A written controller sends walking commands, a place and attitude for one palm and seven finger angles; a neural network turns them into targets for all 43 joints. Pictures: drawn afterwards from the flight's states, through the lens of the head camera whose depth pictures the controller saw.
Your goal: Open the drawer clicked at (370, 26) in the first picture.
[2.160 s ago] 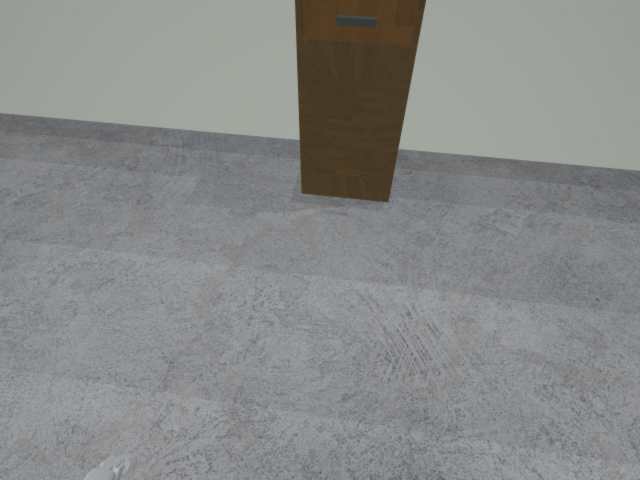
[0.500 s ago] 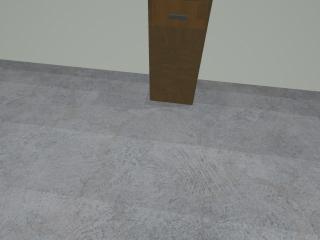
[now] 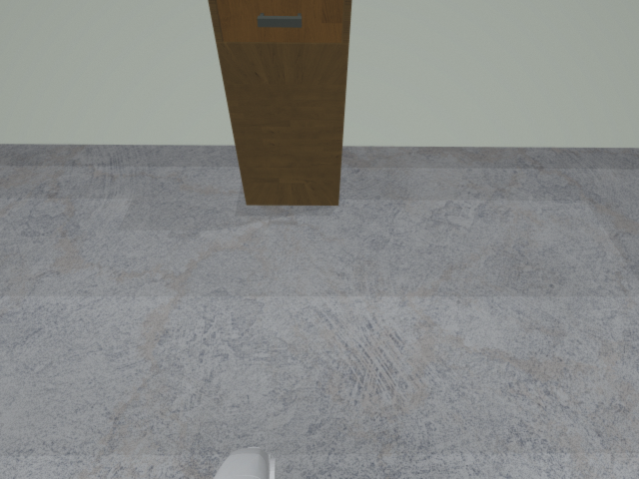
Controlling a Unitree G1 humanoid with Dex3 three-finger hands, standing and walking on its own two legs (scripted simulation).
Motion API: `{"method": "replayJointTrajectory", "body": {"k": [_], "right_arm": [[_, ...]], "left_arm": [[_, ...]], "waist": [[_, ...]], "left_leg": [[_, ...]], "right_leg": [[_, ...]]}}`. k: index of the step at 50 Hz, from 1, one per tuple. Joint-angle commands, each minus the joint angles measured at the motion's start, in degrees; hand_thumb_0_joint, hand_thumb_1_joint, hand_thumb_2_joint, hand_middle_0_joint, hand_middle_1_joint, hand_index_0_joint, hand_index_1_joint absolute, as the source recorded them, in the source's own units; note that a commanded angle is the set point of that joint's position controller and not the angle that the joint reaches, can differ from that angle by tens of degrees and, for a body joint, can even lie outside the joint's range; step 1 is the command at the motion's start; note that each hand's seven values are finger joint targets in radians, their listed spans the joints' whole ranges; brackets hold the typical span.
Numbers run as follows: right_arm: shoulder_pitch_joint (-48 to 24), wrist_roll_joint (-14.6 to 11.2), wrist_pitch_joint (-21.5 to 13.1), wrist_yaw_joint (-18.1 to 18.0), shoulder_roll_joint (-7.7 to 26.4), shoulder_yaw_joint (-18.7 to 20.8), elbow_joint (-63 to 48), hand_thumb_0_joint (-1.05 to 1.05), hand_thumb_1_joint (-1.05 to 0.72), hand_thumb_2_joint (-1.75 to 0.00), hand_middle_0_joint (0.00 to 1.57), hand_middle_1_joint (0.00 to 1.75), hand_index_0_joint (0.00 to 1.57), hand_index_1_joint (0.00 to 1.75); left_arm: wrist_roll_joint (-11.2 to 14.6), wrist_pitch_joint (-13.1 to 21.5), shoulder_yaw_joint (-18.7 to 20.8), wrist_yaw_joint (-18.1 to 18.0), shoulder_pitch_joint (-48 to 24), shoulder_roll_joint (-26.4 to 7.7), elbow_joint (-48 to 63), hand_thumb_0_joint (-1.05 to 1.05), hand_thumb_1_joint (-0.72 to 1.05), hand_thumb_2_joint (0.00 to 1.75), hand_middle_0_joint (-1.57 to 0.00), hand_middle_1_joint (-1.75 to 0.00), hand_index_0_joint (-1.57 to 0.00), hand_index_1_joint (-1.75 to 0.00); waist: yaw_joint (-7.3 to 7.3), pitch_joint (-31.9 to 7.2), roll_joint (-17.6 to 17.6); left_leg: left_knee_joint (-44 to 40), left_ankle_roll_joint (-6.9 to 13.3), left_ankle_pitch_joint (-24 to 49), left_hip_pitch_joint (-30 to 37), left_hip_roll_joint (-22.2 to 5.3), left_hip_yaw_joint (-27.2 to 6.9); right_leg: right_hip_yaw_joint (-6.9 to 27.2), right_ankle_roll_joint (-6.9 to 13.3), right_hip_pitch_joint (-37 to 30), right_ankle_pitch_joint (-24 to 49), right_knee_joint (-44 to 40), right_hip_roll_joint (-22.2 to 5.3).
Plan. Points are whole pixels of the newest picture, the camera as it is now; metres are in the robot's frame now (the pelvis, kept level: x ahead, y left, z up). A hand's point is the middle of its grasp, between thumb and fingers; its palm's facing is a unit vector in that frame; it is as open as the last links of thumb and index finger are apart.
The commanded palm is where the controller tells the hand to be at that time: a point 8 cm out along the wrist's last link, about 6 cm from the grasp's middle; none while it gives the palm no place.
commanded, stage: walk to a spot facing it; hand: left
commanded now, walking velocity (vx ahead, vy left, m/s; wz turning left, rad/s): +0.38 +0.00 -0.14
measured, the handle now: (280, 18) +1.30 +0.22 +0.03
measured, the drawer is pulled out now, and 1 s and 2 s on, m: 0.00 0.00 0.00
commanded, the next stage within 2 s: turn to face it in 0.86 s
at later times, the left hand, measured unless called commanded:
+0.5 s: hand (195, 375) +0.30 +0.24 -0.17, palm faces -0.06 -0.99 -0.15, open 7.4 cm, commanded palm none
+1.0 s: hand (297, 251) +0.58 +0.10 -0.17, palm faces -0.30 -0.94 -0.18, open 7.3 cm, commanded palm none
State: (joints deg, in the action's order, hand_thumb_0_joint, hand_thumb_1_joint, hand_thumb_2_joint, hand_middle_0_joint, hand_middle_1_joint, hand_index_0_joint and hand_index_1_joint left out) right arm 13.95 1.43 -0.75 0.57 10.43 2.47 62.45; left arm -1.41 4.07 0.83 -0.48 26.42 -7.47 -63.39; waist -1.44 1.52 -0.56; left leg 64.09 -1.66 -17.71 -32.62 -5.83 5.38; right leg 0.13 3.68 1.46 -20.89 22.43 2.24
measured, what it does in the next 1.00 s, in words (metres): walks ahead, turning right: left foot, then right foot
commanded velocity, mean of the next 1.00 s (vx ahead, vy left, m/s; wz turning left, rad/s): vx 0.31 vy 0.00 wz -0.28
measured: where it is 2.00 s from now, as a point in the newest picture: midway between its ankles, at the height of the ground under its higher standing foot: (355, 384)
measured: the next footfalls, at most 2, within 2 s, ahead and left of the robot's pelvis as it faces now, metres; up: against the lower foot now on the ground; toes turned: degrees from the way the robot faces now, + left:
left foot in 0.22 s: +0.27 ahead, +0.12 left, +0.00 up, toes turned +6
right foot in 0.86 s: +0.48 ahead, -0.13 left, +0.00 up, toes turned -26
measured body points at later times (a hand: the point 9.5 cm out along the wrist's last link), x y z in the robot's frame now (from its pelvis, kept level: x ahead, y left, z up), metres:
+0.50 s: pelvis +0.22 +0.07 +0.00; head +0.23 +0.09 +0.45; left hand +0.30 +0.29 -0.16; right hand +0.20 -0.18 -0.14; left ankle +0.23 +0.12 -0.74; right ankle +0.24 -0.09 -0.64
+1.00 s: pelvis +0.43 -0.04 -0.01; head +0.46 -0.05 +0.44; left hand +0.60 +0.15 -0.16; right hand +0.30 -0.22 -0.16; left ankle +0.38 +0.11 -0.63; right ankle +0.44 -0.11 -0.74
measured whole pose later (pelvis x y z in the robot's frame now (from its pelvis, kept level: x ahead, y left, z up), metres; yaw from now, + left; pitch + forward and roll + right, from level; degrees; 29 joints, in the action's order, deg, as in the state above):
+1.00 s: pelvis +0.43 -0.04 -0.01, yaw -19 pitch -1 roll -1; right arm 21.0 1.0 -1.4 -1.0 6.8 2.5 63.4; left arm -0.3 3.4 3.8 -0.3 8.8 -9.6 -56.7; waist 2.2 4.9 0.0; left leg 74.4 -1.7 -22.8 -23.7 -8.0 5.0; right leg -8.3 5.1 17.3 -14.0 31.7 2.0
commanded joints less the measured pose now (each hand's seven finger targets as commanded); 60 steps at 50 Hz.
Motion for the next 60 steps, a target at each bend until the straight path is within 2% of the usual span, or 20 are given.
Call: {"method": "replayJointTrajectory", "body": {"k": [1, 6, 9, 10, 11, 12, 15, 19, 28, 32, 37, 39, 41, 42, 43, 44, 45, 48, 52, 60], "right_arm": [[-7.69, -0.59, -1.49, 0.96, 1.97, 0.62, -7.49, 0.0, -0.9, -0.9, 0.2, 0.3, 0.2, 0.3], [-10.56, -0.92, -2.63, 1.1, 1.7, 0.37, -9.13, 0.0, -0.9, -0.9, 0.2, 0.3, 0.2, 0.3], [7.69, -0.07, -3.33, -0.32, 5.57, 1.68, -3.62, 0.0, -0.9, -0.9, 0.2, 0.3, 0.2, 0.3], [14.72, 0.7, -3.41, -1.03, 10.33, 2.79, -1.98, 0.0, -0.9, -0.9, 0.2, 0.3, 0.2, 0.3], [18.53, 1.0, -3.5, -1.25, 15.31, 3.96, -1.37, 0.0, -0.9, -0.9, 0.2, 0.3, 0.2, 0.3], [15.63, -0.39, -2.83, -1.26, 14.77, 3.67, -2.16, 0.0, -0.9, -0.9, 0.2, 0.3, 0.2, 0.3], [4.57, -0.19, -4.04, -1.56, 4.11, 0.99, -3.9, 0.0, -0.9, -0.9, 0.2, 0.3, 0.2, 0.3], [3.52, -0.32, -5.21, -1.7, 2.21, 0.62, -3.32, 0.0, -0.9, -0.9, 0.2, 0.3, 0.2, 0.3], [11.99, -0.63, -5.69, -2.37, 4.02, 1.1, -1.26, 0.0, -0.9, -0.9, 0.2, 0.3, 0.2, 0.3], [17.31, -0.16, -5.36, -2.55, 4.1, 0.92, 0.64, 0.0, -0.9, -0.9, 0.2, 0.3, 0.2, 0.3], [19.74, 0.39, -4.42, -2.43, 4.66, 0.89, 2.03, 0.0, -0.9, -0.9, 0.2, 0.3, 0.2, 0.3], [18.75, 0.28, -4.24, -2.53, 5.63, 0.99, 1.61, 0.0, -0.9, -0.9, 0.2, 0.3, 0.2, 0.3], [16.05, -0.33, -4.07, -2.32, 7.25, 1.43, 0.61, 0.0, -0.9, -0.9, 0.2, 0.3, 0.2, 0.3], [15.07, -1.04, -4.01, -1.58, 6.63, 1.23, -0.58, 0.0, -0.9, -0.9, 0.2, 0.3, 0.2, 0.3], [15.28, -1.76, -4.35, -1.57, 2.64, 0.7, -2.84, 0.0, -0.9, -0.9, 0.2, 0.3, 0.2, 0.3], [10.34, -1.75, -4.17, -1.98, 3.25, 0.76, -4.46, 0.0, -0.9, -0.9, 0.2, 0.3, 0.2, 0.3], [7.93, -1.64, -3.94, -1.97, 3.17, 1.17, -4.79, 0.0, -0.9, -0.9, 0.2, 0.3, 0.2, 0.3], [6.83, -0.27, -2.02, -1.72, 0.97, 0.87, -3.99, 0.0, -0.9, -0.9, 0.2, 0.3, 0.2, 0.3], [13.95, -0.21, 0.23, -1.45, -2.44, 0.23, -1.19, 0.0, -0.9, -0.9, 0.2, 0.3, 0.2, 0.3], [-0.94, -0.53, 0.03, -0.43, 0.98, -0.07, -6.41, 0.0, -0.9, -0.9, 0.2, 0.3, 0.2, 0.3]], "left_arm": [[0.0, 0.85, 1.59, -1.32, 5.25, -8.04, 0.0, 0.0, 0.9, 0.9, -0.2, -0.3, -0.2, -0.3], [0.15, 0.83, 2.23, -1.7, 4.73, -9.17, -0.77, 0.0, 0.9, 0.9, -0.2, -0.3, -0.2, -0.3], [0.39, 0.99, 2.91, -1.66, 2.91, -10.41, -0.26, 0.0, 0.9, 0.9, -0.2, -0.3, -0.2, -0.3], [0.96, 0.96, 2.92, -1.16, 5.68, -8.12, 0.13, 0.0, 0.9, 0.9, -0.2, -0.3, -0.2, -0.3], [1.66, 0.8, 2.35, -0.41, 8.97, -4.55, 1.04, 0.0, 0.9, 0.9, -0.2, -0.3, -0.2, -0.3], [1.12, 0.7, 2.12, -0.62, 4.94, -5.18, 2.82, 0.0, 0.9, 0.9, -0.2, -0.3, -0.2, -0.3], [-0.14, -0.68, 2.75, 0.49, -2.65, -4.18, 3.47, 0.0, 0.9, 0.9, -0.2, -0.3, -0.2, -0.3], [-0.73, -3.65, 2.84, 1.07, 0.62, -1.53, 3.08, 0.0, 0.9, 0.9, -0.2, -0.3, -0.2, -0.3], [-0.79, -4.65, 3.81, 2.35, -15.04, -3.94, 9.01, 0.0, 0.9, 0.9, -0.2, -0.3, -0.2, -0.3], [-0.64, -4.17, 3.23, 2.77, -22.75, -3.4, 11.15, 0.0, 0.9, 0.9, -0.2, -0.3, -0.2, -0.3], [-0.34, -3.44, 2.74, 2.79, -26.65, -2.96, 12.56, 0.0, 0.9, 0.9, -0.2, -0.3, -0.2, -0.3], [-0.41, -2.92, 2.98, 2.62, -22.31, -3.55, 11.61, 0.0, 0.9, 0.9, -0.2, -0.3, -0.2, -0.3], [-0.77, -1.87, 3.86, 2.24, -10.21, -6.23, 7.99, 0.0, 0.9, 0.9, -0.2, -0.3, -0.2, -0.3], [-0.87, -1.22, 5.05, 1.71, -2.07, -10.37, 5.58, 0.0, 0.9, 0.9, -0.2, -0.3, -0.2, -0.3], [-0.36, -0.78, 6.61, 0.84, 3.76, -16.63, 4.54, 0.0, 0.9, 0.9, -0.2, -0.3, -0.2, -0.3], [1.07, -1.27, 6.93, 0.24, 3.4, -19.02, 4.22, 0.0, 0.9, 0.9, -0.2, -0.3, -0.2, -0.3], [1.1, -1.48, 6.64, -0.11, -0.77, -17.1, 5.14, 0.0, 0.9, 0.9, -0.2, -0.3, -0.2, -0.3], [0.64, -0.57, 4.18, -0.73, -10.05, -10.33, 6.83, 0.0, 0.9, 0.9, -0.2, -0.3, -0.2, -0.3], [-0.08, 0.39, 2.9, -1.1, -12.89, -7.16, 6.36, 0.0, 0.9, 0.9, -0.2, -0.3, -0.2, -0.3], [0.18, -1.64, 2.97, -1.11, -9.97, -10.07, 5.61, 0.0, 0.9, 0.9, -0.2, -0.3, -0.2, -0.3]], "waist": [[0.42, 7.6, -6.3], [0.53, 6.38, -7.2], [8.53, -4.17, -4.56], [10.23, -11.86, 3.83], [8.64, -16.91, 16.95], [7.37, -13.12, 11.87], [2.82, 4.06, 5.47], [-1.42, 3.6, 5.21], [2.02, 5.55, 3.82], [5.03, 6.1, 4.44], [5.87, 6.65, 7.39], [3.43, 3.56, 7.98], [-2.32, -4.22, 7.89], [-6.1, -9.95, 2.01], [-6.94, -17.11, -10.75], [-6.47, -17.44, -8.0], [-5.11, -11.84, -3.82], [1.05, -0.05, 1.89], [5.74, -1.55, -2.87], [0.82, 1.61, -7.26]], "left_leg": [[-8.31, -0.11, 7.98, -6.68, -0.34, 1.19], [-23.53, 2.28, 9.81, 5.91, 3.05, 3.53], [-31.25, 4.66, 12.2, 28.6, 4.97, 2.11], [-31.52, 7.75, 13.76, 42.81, -4.48, -9.14], [-40.68, 14.39, 13.89, 50.22, -21.12, -32.48], [-47.02, 16.1, 6.47, 43.38, -22.91, -37.02], [-52.45, 10.21, -0.11, 19.04, -15.52, -19.85], [-54.62, 8.38, 2.56, 11.8, -11.56, -6.31], [-55.68, 7.65, 12.72, 28.48, -11.86, -0.8], [-53.42, 8.69, 21.82, 34.63, -12.69, 2.05], [-48.79, 8.27, 34.94, 38.34, -13.59, 6.99], [-41.18, 7.67, 51.31, 39.2, -13.81, 9.52], [-24.43, 4.9, 56.94, 35.35, -11.54, 12.22], [-10.43, 2.86, 43.49, 21.52, -10.32, 12.92], [8.57, -0.75, -8.4, 2.06, -0.27, 11.38], [18.69, -0.23, -16.6, -4.11, 1.6, 2.3], [19.73, 0.34, -10.76, -4.45, -1.74, -1.7], [11.18, -0.16, -3.0, 0.38, -5.19, -3.86], [-1.63, -0.95, 0.66, 7.18, -3.25, -2.46], [-22.39, -0.3, 4.63, 7.89, -0.08, 1.18]], "right_leg": [[8.59, 5.75, 2.63, 31.74, -10.69, -13.02], [5.9, 4.08, 2.17, 44.69, -7.07, -12.41], [3.75, 1.95, 4.64, 50.9, 15.35, -10.3], [1.36, 0.29, 14.22, 33.61, 29.66, -5.96], [-1.51, -0.86, 26.45, -8.84, 50.69, 1.79], [3.27, 0.14, 29.5, -10.11, 58.29, -1.25], [2.67, -0.95, 30.42, 2.5, 56.77, -7.55], [1.26, -2.45, 27.38, 7.13, 50.7, -8.88], [-1.11, -4.93, 42.42, 16.06, 37.13, -10.54], [-5.03, -4.24, 41.48, 13.69, 26.69, -9.57], [-8.9, -1.61, 36.4, 8.28, 17.48, -6.29], [-11.21, 0.26, 29.09, 5.08, 14.61, -3.01], [-12.76, 2.02, 11.39, 9.1, 8.5, 0.07], [-5.64, 4.73, -5.91, 15.62, 7.54, -6.16], [22.05, 12.43, -21.89, 30.52, 5.32, -24.18], [28.48, 16.4, -21.79, 38.35, 0.09, -27.93], [22.89, 15.39, -13.78, 32.41, -1.45, -26.43], [10.44, 8.64, 8.99, 31.18, -5.82, -20.82], [-2.08, 5.68, 15.0, 38.29, -5.7, -16.1], [-6.29, 2.8, 6.57, 38.87, -0.91, -18.43]]}}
